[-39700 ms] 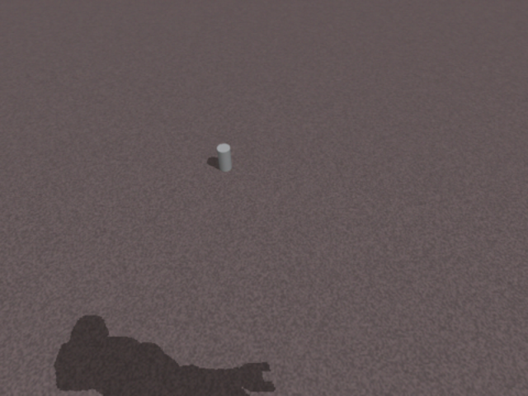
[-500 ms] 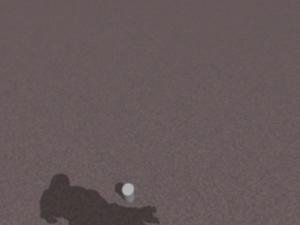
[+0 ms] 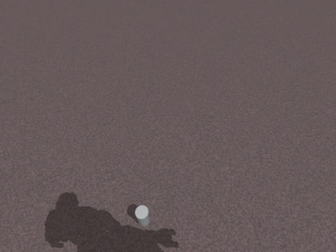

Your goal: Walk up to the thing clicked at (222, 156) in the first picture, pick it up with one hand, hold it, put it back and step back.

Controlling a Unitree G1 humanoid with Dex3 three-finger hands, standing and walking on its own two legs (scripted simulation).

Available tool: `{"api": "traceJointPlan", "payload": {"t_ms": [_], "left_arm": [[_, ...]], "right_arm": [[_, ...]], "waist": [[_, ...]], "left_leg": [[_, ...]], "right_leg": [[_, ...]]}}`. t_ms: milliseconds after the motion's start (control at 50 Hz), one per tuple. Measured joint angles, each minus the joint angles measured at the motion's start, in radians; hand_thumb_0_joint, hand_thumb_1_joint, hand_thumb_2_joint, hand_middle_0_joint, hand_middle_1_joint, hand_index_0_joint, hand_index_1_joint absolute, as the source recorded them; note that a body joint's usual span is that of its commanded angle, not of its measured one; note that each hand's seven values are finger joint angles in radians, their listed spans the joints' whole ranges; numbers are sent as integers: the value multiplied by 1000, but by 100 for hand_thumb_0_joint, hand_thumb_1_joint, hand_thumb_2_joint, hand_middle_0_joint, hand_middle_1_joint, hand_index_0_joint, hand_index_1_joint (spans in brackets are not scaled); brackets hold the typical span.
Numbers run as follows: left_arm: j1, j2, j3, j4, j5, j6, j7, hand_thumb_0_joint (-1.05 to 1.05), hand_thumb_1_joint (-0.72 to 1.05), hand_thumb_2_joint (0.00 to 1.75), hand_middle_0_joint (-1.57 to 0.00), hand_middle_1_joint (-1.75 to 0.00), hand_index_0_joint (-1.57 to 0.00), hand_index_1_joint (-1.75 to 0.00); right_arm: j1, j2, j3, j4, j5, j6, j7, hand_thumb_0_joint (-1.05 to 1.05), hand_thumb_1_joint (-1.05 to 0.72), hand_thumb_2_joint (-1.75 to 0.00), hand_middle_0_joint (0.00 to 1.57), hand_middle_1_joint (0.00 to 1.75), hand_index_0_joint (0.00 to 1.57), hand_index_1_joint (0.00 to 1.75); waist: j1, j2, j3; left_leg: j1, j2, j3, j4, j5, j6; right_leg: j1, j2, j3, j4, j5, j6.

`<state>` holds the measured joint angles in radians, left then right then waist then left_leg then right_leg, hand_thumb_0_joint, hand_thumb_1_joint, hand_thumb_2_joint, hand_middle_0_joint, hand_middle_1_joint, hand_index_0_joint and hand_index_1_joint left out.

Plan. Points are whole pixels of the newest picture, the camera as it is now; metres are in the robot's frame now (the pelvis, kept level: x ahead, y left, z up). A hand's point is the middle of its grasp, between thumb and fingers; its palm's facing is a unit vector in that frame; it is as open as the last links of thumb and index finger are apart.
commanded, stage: stand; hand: left
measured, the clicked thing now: (142, 216) +0.41 +0.15 -0.71
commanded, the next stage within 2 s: step back in 0.34 s
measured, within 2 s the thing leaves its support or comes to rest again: neither
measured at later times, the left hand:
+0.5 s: hand out of the picture +0.09 +0.26 -0.16, palm faces +0.01 -0.93 -0.37, open 7.4 cm
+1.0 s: hand out of the picture +0.04 +0.30 -0.18, palm faces -0.08 -0.93 -0.37, open 7.4 cm
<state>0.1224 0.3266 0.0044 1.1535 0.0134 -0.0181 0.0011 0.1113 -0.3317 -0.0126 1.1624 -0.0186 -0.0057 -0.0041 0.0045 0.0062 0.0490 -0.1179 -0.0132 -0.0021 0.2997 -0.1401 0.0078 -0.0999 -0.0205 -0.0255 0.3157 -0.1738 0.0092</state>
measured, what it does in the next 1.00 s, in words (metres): lifts its right foot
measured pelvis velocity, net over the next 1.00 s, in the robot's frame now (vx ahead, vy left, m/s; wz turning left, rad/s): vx -0.08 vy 0.04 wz -0.05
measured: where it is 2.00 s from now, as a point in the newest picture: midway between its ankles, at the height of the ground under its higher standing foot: outside the picture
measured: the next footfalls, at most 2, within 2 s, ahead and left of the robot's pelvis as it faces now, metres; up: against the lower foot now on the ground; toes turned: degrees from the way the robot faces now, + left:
right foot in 1.06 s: -0.08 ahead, -0.08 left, +0.00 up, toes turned +1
left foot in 1.44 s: -0.17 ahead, +0.16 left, +0.00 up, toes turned -3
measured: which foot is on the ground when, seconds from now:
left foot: down 0.00-1.00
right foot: down 0.00-0.66, up 0.68-1.00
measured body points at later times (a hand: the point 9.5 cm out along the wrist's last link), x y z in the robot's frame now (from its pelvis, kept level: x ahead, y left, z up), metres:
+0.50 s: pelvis -0.01 +0.00 -0.01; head +0.04 -0.01 +0.44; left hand +0.09 +0.31 -0.14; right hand +0.09 -0.31 -0.14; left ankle +0.02 +0.11 -0.75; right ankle +0.00 -0.12 -0.75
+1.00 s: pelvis -0.08 +0.04 -0.02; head +0.00 +0.05 +0.42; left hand +0.05 +0.34 -0.16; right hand +0.00 -0.27 -0.14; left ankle -0.04 +0.13 -0.75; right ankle -0.12 -0.09 -0.72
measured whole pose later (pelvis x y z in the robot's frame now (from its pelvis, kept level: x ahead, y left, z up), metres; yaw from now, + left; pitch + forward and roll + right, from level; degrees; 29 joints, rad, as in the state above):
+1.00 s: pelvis -0.08 +0.04 -0.02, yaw -3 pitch -1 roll +0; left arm 0.09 0.38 0.06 0.89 0.01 0.06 0.01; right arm 0.11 -0.34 -0.05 0.88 -0.02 0.03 -0.02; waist -0.02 -0.02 0.22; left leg -0.33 -0.03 0.05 0.60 -0.26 0.06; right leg -0.34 0.05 0.11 0.88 -0.49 0.02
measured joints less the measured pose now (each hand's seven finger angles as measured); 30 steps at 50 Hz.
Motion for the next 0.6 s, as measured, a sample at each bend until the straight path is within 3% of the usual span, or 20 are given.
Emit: {"api": "traceJointPlan", "payload": {"t_ms": [360, 520, 600], "left_arm": [[-9, -1, 5, -16, -8, 2, -2, 1, 90, 90, -20, -30, -20, -30], [-61, 30, 51, -118, -15, 27, 5, 0, 90, 90, -20, -30, -20, -30], [-76, 48, 58, -165, 2, 45, 6, 1, 90, 90, -20, -30, -20, -30]], "right_arm": [[-11, -7, 1, -6, 4, 3, 0, 0, -91, -90, 20, 30, 20, 30], [-62, -53, -29, -108, 21, 36, 6, 0, -91, -90, 20, 30, 20, 30], [-40, -70, -43, -151, 15, 51, 13, 0, -91, -90, 20, 30, 20, 30]], "waist": [[-2, 4, -2], [-13, 21, 94], [-14, -8, 108]], "left_leg": [[0, 11, -3, 8, -21, -8], [-167, 14, -21, 265, -89, 11], [-209, -26, -26, 436, -259, 34]], "right_leg": [[5, 11, -2, -3, -15, -9], [-109, 17, -13, 144, -56, -17], [-170, -16, 3, 229, -84, -3]]}}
